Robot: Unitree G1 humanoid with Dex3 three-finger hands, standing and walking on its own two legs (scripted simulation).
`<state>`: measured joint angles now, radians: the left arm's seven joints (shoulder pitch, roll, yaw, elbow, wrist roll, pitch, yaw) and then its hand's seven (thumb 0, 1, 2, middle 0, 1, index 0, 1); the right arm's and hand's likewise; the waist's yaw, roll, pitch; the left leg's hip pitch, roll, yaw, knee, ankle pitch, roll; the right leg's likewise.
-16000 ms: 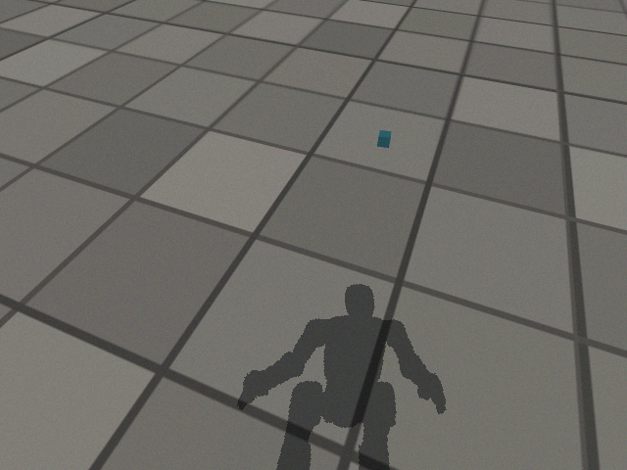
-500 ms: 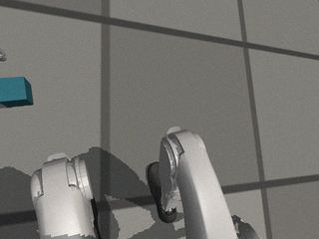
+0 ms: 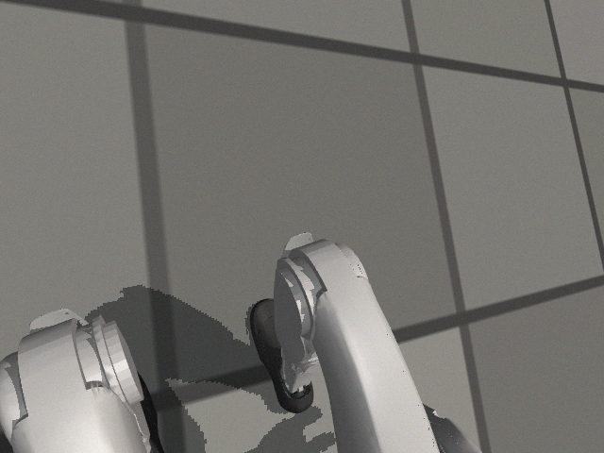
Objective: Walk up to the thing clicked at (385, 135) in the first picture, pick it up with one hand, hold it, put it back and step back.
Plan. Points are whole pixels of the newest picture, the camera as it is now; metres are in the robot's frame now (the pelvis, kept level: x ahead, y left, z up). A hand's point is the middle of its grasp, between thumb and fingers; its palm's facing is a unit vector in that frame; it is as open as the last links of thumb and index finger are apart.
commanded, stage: rest palm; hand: left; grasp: from above
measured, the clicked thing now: out of the picture +0.50 +0.31 -0.28
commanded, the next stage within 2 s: close in 1.06 s
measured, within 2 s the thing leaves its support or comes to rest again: neither
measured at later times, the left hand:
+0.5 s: hand out of the picture +0.48 +0.31 -0.23, palm faces -0.47 -0.09 -0.88, open 12.9 cm
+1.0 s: hand out of the picture +0.48 +0.30 -0.25, palm faces -0.45 -0.09 -0.89, open 12.3 cm
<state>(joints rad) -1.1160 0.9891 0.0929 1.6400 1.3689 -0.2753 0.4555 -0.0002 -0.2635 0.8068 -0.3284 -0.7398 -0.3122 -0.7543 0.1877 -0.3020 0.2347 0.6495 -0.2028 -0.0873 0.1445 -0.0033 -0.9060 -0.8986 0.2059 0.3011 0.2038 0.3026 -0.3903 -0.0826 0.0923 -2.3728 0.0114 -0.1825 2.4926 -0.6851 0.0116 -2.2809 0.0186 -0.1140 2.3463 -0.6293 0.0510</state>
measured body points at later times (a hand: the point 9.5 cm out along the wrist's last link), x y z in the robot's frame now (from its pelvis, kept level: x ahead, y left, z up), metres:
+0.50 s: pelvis +0.00 +0.00 +0.00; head +0.28 +0.11 +0.33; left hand +0.50 +0.31 -0.18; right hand +0.04 -0.27 -0.06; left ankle +0.07 +0.12 -0.28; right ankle +0.12 -0.12 -0.28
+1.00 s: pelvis +0.00 +0.00 -0.01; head +0.29 +0.12 +0.32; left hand +0.50 +0.30 -0.20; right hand +0.04 -0.25 -0.06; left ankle +0.07 +0.12 -0.28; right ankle +0.12 -0.12 -0.28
